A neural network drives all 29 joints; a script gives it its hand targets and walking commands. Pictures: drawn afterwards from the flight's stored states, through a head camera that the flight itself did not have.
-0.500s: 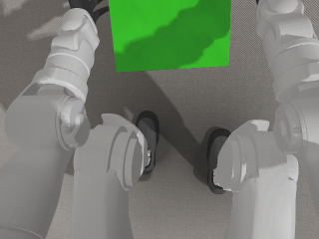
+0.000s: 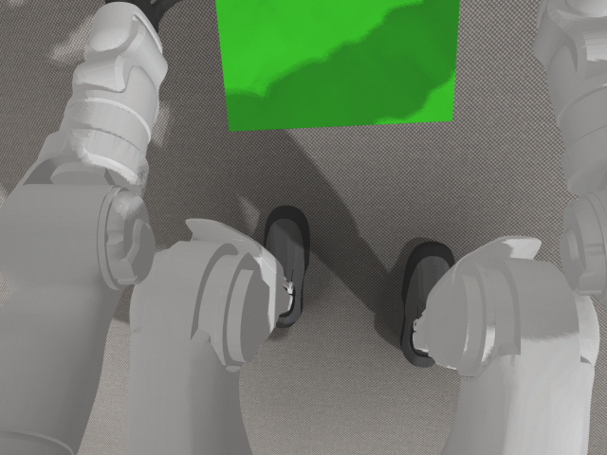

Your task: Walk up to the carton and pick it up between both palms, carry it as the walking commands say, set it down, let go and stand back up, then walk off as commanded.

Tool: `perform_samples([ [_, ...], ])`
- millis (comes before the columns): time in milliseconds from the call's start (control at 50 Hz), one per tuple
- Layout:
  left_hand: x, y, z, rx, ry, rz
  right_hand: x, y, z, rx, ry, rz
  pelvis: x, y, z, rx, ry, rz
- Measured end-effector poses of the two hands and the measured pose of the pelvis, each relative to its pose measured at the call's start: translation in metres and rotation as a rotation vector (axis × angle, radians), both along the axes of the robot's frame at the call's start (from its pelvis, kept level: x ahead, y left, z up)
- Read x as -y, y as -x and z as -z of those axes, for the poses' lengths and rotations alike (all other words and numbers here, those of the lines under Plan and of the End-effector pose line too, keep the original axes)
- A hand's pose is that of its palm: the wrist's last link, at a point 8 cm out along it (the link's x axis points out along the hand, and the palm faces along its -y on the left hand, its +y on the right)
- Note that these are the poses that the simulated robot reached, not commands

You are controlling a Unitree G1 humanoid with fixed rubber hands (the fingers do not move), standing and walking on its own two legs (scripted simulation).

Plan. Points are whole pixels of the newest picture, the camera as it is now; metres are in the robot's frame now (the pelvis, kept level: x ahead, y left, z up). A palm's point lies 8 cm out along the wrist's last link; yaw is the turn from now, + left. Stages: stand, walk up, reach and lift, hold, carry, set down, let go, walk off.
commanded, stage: set down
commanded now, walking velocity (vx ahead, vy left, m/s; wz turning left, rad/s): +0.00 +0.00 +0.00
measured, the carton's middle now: (336, 0) +0.54 +0.05 -0.27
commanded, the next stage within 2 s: let go in 1.44 s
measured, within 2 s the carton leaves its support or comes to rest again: neither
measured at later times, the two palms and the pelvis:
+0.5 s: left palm out of the picture +0.50 +0.23 -0.08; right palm out of the picture +0.58 -0.15 -0.06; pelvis -0.02 +0.00 +0.06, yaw +0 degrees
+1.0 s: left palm out of the picture +0.50 +0.25 +0.07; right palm out of the picture +0.58 -0.17 +0.07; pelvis -0.02 -0.01 +0.18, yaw +0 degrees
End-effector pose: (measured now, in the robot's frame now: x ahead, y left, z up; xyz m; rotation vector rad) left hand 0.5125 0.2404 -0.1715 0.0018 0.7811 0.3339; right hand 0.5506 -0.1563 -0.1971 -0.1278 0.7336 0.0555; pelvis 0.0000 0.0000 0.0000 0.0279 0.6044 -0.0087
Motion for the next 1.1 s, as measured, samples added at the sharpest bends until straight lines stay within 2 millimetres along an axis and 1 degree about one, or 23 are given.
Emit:
perform_samples([
  [40, 0.001, -0.005, -0.005, 0.029, 0.007, -0.003, -0.006, -0.005, -0.006, 0.038, -0.013, -0.006, 0.000, 0.002, -0.002, 0.015, -0.001, 0.002],
  [80, -0.001, -0.013, -0.014, 0.086, 0.000, -0.003, -0.008, -0.014, -0.018, 0.094, -0.011, -0.010, 0.000, 0.007, -0.006, 0.055, -0.006, 0.006],
  [120, -0.004, -0.014, -0.022, 0.113, -0.004, -0.012, -0.008, -0.019, -0.029, 0.121, -0.011, -0.003, 0.000, 0.008, -0.007, 0.058, -0.005, 0.005],
  [160, -0.004, -0.004, -0.021, 0.081, -0.001, -0.018, -0.007, -0.019, -0.034, 0.103, -0.003, 0.007, 0.000, 0.009, -0.010, 0.063, -0.004, -0.001],
  [200, -0.005, 0.010, -0.015, 0.032, 0.013, -0.024, -0.007, -0.015, -0.036, 0.072, 0.016, 0.001, 0.001, 0.010, -0.014, 0.066, -0.003, -0.005],
  [220, -0.006, 0.015, -0.014, 0.023, 0.019, -0.027, -0.007, -0.013, -0.039, 0.067, 0.022, 0.001, 0.002, 0.011, -0.016, 0.067, -0.003, -0.006],
  [240, -0.007, 0.017, -0.018, 0.039, 0.021, -0.031, -0.008, -0.012, -0.044, 0.074, 0.020, 0.000, 0.002, 0.012, -0.019, 0.068, 0.000, -0.007],
  [300, -0.010, 0.019, -0.035, 0.114, 0.046, -0.055, -0.012, -0.012, -0.064, 0.092, 0.031, -0.015, 0.003, 0.014, -0.028, 0.074, 0.009, -0.007],
  [340, -0.009, 0.021, -0.046, 0.129, 0.054, -0.056, -0.012, -0.014, -0.076, 0.080, 0.051, -0.016, 0.004, 0.016, -0.034, 0.081, 0.012, -0.009],
  [400, -0.002, 0.019, -0.061, 0.128, 0.060, -0.030, -0.008, -0.022, -0.098, 0.082, 0.063, 0.010, 0.003, 0.018, -0.044, 0.088, 0.018, -0.017],
  [480, 0.007, 0.013, -0.083, 0.128, 0.067, -0.015, -0.003, -0.033, -0.132, 0.116, 0.055, 0.023, 0.001, 0.019, -0.060, 0.093, 0.025, -0.020],
  [520, 0.009, 0.010, -0.092, 0.122, 0.062, -0.012, 0.001, -0.035, -0.143, 0.105, 0.063, 0.023, 0.000, 0.018, -0.069, 0.095, 0.025, -0.018],
  [560, 0.011, 0.007, -0.102, 0.126, 0.048, -0.003, 0.007, -0.034, -0.151, 0.096, 0.065, 0.030, -0.001, 0.016, -0.078, 0.094, 0.024, -0.017],
  [640, 0.012, 0.005, -0.130, 0.165, 0.026, 0.012, 0.013, -0.030, -0.166, 0.104, 0.059, 0.022, -0.002, 0.013, -0.097, 0.092, 0.025, -0.008],
  [680, 0.011, 0.008, -0.139, 0.146, 0.022, 0.010, 0.013, -0.026, -0.172, 0.097, 0.065, 0.007, -0.001, 0.012, -0.106, 0.094, 0.021, -0.004],
  [760, 0.007, 0.013, -0.159, 0.133, 0.030, -0.006, 0.008, -0.023, -0.191, 0.095, 0.062, -0.026, 0.000, 0.011, -0.124, 0.096, 0.013, -0.002],
  [840, 0.002, 0.011, -0.188, 0.152, 0.022, -0.014, 0.003, -0.027, -0.220, 0.118, 0.047, -0.032, 0.002, 0.012, -0.143, 0.098, 0.009, 0.001],
  [880, -0.002, 0.011, -0.199, 0.145, 0.014, -0.014, 0.004, -0.027, -0.230, 0.104, 0.048, -0.023, 0.003, 0.013, -0.153, 0.099, 0.009, 0.000],
  [960, -0.006, 0.013, -0.228, 0.167, 0.014, -0.011, 0.007, -0.027, -0.258, 0.109, 0.073, -0.027, 0.005, 0.015, -0.174, 0.105, 0.012, -0.003],
  [1040, -0.004, 0.017, -0.251, 0.158, 0.040, 0.000, 0.011, -0.023, -0.287, 0.104, 0.088, -0.028, 0.006, 0.018, -0.195, 0.118, 0.019, -0.007],
  [1100, -0.004, 0.020, -0.267, 0.145, 0.030, 0.007, 0.015, -0.022, -0.303, 0.081, 0.079, -0.011, 0.006, 0.021, -0.209, 0.127, 0.020, -0.004],
])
